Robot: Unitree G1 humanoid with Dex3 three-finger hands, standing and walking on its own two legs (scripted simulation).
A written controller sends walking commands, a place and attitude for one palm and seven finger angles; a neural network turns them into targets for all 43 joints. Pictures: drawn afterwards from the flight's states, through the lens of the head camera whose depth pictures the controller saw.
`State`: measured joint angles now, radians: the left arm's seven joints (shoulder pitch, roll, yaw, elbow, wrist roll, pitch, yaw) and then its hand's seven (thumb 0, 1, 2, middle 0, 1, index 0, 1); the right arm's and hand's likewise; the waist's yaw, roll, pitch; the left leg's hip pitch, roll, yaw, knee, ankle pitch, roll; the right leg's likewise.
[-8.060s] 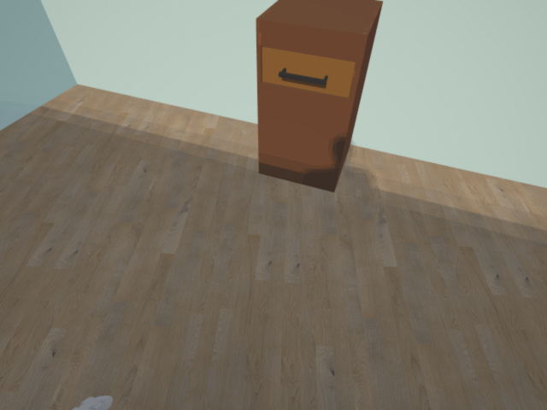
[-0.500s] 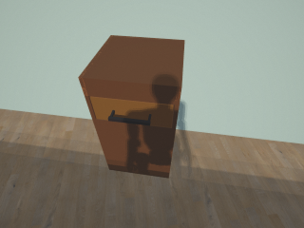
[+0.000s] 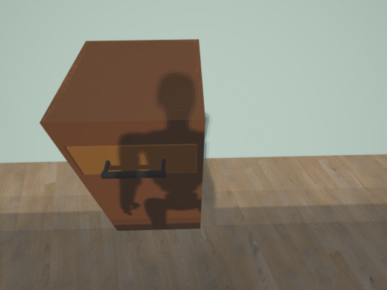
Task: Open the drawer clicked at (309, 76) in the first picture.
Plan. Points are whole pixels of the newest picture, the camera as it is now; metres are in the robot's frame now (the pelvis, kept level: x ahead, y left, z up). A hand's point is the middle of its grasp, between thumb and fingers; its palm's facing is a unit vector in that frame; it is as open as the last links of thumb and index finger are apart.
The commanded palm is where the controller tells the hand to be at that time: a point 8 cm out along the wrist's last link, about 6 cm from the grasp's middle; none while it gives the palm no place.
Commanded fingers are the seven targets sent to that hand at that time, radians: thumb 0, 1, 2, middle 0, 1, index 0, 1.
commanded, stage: come to a stop and stand still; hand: left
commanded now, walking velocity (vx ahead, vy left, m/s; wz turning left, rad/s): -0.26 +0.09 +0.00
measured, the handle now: (134, 169) +0.48 +0.20 -0.14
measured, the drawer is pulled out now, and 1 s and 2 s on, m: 0.00 0.00 0.00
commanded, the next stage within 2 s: look again from close up in 1.14 s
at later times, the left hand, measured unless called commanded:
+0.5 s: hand out of the picture +0.02 +0.22 -0.17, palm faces +0.09 -0.98 -0.17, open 7.3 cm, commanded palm none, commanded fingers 0.00 0.90 0.90 -0.20 -0.30 -0.20 -0.30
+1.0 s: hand out of the picture -0.08 +0.17 -0.17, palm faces +0.03 -0.99 -0.14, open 7.4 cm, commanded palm none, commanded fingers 0.00 0.90 0.90 -0.20 -0.30 -0.20 -0.30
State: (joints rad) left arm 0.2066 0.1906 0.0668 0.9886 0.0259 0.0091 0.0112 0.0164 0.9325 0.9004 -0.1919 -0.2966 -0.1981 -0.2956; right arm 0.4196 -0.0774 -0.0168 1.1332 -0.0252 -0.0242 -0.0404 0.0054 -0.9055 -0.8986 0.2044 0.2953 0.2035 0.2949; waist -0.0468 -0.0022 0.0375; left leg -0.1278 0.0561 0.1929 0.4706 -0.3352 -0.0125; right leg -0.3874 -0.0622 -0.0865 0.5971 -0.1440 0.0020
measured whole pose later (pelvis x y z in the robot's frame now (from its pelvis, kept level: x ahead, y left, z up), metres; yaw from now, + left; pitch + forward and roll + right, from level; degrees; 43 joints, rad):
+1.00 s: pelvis -0.06 +0.03 +0.01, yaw +0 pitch -2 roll +0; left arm 0.35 0.10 -0.01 1.12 0.02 0.01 0.04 0.01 0.91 0.90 -0.20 -0.30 -0.20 -0.30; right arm 0.31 -0.13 -0.01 1.15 -0.01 0.02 -0.02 0.01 -0.91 -0.90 0.20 0.30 0.20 0.29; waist -0.01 -0.01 0.00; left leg -0.21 0.00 0.10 0.40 -0.17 0.03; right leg -0.13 -0.01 -0.04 0.42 -0.26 0.00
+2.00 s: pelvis -0.08 +0.05 +0.00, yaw +0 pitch -1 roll +1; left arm 0.51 0.24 -0.07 0.30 0.14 0.10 0.18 0.03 0.92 0.89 -0.21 -0.31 -0.21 -0.31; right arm 0.34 -0.18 0.02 0.87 0.05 -0.19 -0.07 0.01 -0.92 -0.90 0.20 0.30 0.20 0.29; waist 0.03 -0.02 0.00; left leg -0.31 -0.04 0.12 0.52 -0.20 0.06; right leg -0.29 -0.04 -0.03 0.65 -0.36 -0.02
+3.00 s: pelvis -0.02 +0.03 -0.02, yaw +0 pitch +8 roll +1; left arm 0.22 0.38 -0.06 -0.06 0.97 0.10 0.34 0.00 -0.21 0.42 -0.30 -1.01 -0.30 -1.01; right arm 0.11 -0.26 -0.04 0.60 -0.03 0.15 -0.01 0.01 -0.90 -0.90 0.20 0.30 0.20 0.29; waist 0.07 0.07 -0.11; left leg -0.48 -0.07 0.01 0.71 -0.37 0.05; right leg -0.43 0.07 0.05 0.73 -0.43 -0.05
